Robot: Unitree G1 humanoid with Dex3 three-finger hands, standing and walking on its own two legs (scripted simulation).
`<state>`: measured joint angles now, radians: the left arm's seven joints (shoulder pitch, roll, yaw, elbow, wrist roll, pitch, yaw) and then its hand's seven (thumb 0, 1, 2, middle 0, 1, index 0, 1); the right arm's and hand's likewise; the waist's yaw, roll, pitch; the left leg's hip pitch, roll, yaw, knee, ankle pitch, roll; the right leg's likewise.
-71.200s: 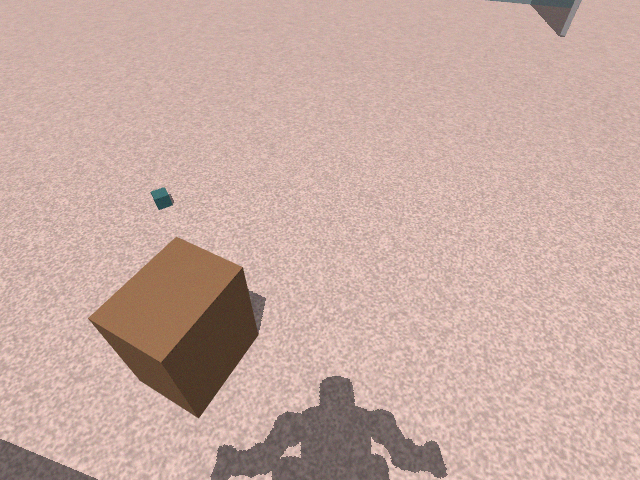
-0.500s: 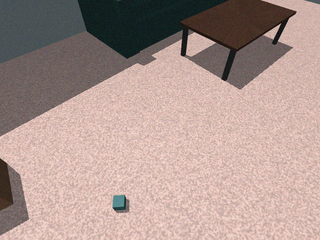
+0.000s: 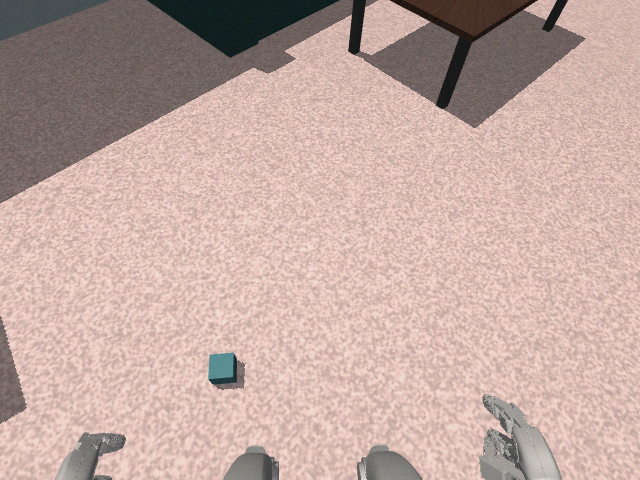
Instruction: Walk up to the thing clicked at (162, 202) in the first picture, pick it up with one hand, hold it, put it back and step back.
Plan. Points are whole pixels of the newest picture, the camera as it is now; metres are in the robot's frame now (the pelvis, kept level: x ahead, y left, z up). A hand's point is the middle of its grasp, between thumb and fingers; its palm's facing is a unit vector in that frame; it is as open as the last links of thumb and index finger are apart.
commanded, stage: rise first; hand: left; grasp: from above
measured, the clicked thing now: (223, 368) +0.43 +0.25 -0.67
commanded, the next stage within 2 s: none
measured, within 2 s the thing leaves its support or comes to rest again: neither
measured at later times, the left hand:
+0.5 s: hand out of the picture +0.13 +0.26 -0.19, palm faces -0.22 -0.82 -0.52, open 14.0 cm
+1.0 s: hand (161, 422) +0.26 +0.30 -0.39, palm faces -0.46 -0.34 -0.82, open 13.7 cm
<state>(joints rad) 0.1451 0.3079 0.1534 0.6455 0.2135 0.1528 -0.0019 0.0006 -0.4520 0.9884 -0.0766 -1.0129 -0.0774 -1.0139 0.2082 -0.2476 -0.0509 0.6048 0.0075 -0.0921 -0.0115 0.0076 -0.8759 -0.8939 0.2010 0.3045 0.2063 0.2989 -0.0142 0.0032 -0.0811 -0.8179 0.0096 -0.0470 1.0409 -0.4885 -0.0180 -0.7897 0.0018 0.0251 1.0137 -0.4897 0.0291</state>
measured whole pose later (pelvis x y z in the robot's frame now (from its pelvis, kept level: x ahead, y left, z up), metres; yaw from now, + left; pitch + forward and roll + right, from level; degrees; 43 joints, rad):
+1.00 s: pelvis -0.08 -0.01 -0.26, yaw -2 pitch +34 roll -3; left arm -0.40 0.56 0.16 0.82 0.81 -0.18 0.10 0.00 -0.43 0.94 -0.08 -1.03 -0.10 -1.02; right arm 0.06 -0.29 -0.07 0.69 -0.03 -0.14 0.05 0.01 -0.85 -0.89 0.20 0.30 0.21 0.30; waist -0.01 0.02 -0.12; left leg -1.96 -0.01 -0.10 2.04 -0.67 -0.05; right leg -1.92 0.04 0.00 2.01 -0.68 0.04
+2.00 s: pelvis -0.08 +0.01 -0.36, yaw -6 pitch +34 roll -8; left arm -0.81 0.74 0.15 1.35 1.28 -0.30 0.40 0.00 -0.49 0.97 -0.09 -0.96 -0.10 -0.95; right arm 0.11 -0.26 0.00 0.76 -0.13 -0.03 0.13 0.00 -0.90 -0.90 0.20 0.30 0.21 0.30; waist -0.14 -0.01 -0.08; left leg -2.27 -0.04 -0.16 2.36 -0.69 -0.04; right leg -2.19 0.05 -0.03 2.29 -0.70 0.07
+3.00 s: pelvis -0.08 +0.00 -0.37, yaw -8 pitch +35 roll -8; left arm -1.02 0.82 0.12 1.49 1.18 -0.08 0.31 0.00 -0.51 0.99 -0.08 -0.99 -0.09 -0.98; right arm 0.16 -0.28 0.13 0.70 -0.12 0.00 0.15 0.00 -0.91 -0.89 0.20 0.30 0.21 0.30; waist -0.29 0.03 0.01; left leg -2.31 -0.01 -0.17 2.41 -0.72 -0.03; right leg -2.24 0.07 -0.04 2.31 -0.70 0.08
